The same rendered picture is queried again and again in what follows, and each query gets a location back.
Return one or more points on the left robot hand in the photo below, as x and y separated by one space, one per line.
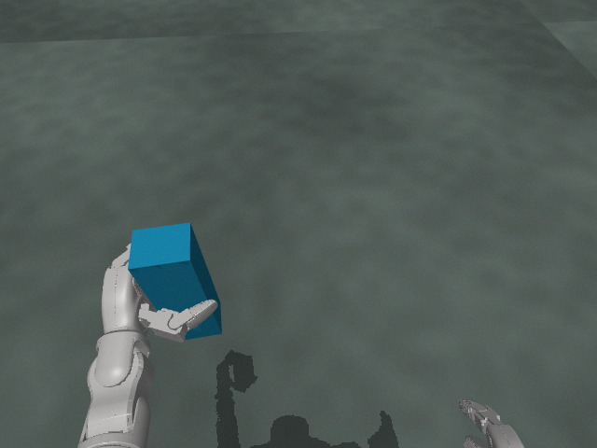
126 306

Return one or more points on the right robot hand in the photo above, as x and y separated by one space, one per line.
488 422

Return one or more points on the left robot arm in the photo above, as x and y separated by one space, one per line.
119 380

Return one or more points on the carton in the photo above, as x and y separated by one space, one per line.
169 267

